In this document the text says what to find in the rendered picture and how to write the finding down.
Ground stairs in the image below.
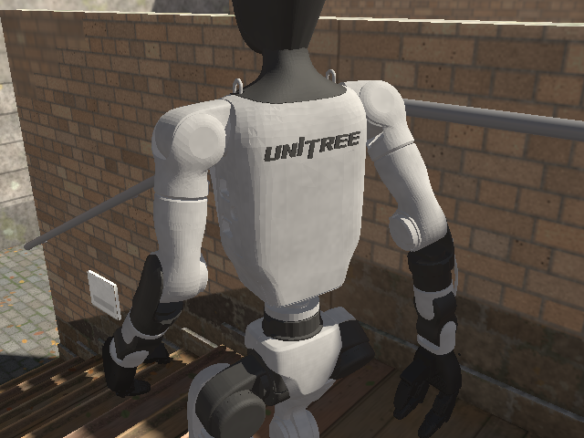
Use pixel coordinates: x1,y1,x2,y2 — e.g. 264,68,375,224
0,344,247,438

